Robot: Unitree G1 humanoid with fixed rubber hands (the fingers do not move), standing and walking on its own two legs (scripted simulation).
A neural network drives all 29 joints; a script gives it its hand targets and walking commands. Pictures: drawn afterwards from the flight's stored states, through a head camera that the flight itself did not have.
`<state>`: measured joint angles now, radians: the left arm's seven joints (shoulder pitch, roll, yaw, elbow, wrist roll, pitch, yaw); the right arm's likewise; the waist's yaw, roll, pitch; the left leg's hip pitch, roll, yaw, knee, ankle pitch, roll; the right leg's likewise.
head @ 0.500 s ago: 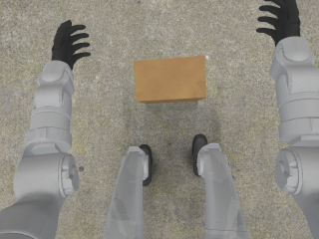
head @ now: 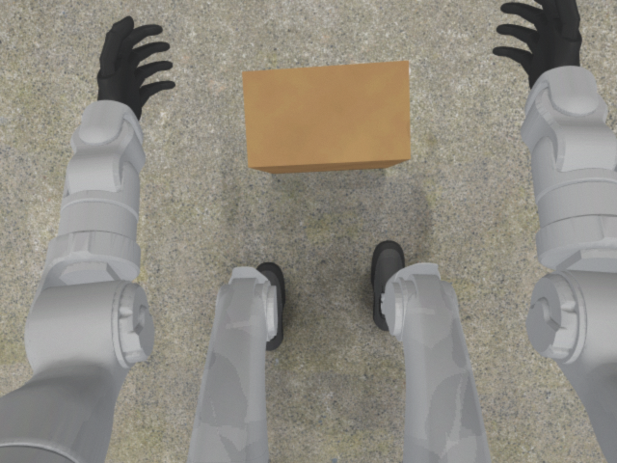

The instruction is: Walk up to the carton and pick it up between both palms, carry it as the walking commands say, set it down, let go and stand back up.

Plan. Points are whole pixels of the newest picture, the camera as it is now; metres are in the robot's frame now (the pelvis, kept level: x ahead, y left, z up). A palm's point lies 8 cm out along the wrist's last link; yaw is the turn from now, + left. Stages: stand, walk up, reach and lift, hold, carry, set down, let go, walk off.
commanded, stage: reach and lift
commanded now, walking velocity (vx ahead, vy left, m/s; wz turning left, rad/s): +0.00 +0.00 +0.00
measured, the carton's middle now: (327, 128) +0.50 +0.00 -0.44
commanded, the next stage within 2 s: none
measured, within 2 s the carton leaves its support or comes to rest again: neither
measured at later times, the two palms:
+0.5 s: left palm (193, 109) +0.52 +0.21 -0.30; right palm (472, 93) +0.51 -0.21 -0.29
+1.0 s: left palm (202, 122) +0.51 +0.22 -0.38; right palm (460, 102) +0.52 -0.22 -0.37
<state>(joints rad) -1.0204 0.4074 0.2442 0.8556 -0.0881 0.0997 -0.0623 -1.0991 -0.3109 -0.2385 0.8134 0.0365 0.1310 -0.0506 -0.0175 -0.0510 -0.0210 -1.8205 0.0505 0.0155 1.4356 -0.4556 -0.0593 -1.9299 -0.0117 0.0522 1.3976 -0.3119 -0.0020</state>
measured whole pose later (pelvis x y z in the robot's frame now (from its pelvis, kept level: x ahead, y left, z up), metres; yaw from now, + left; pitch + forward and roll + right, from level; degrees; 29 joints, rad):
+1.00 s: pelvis -0.03 +0.00 -0.20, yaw -1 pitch +32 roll +4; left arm -1.39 0.47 0.20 1.03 -0.24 0.06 0.05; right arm -1.47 -0.47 -0.05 1.04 0.26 0.08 -0.11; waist 0.00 -0.04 0.52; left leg -2.11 0.03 -0.05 2.22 -0.66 -0.09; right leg -2.26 0.01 0.05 2.14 -0.44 0.00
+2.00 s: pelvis -0.03 +0.00 -0.20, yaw -1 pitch +31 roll +4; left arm -1.46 0.41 0.07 1.06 -0.27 0.03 0.06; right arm -1.55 -0.39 0.07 1.10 0.30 0.04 -0.12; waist 0.00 -0.04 0.52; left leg -2.11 0.03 -0.05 2.23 -0.66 -0.09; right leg -2.26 0.01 0.05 2.15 -0.44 0.00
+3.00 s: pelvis -0.05 +0.01 -0.21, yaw -1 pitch +27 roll +3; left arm -1.47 0.40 0.14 0.97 -0.25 0.27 0.09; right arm -1.57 -0.37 -0.01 0.97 0.28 0.25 -0.16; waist -0.01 -0.02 0.52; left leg -2.11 0.02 -0.06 2.24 -0.60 -0.09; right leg -2.25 0.01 0.05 2.15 -0.37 0.00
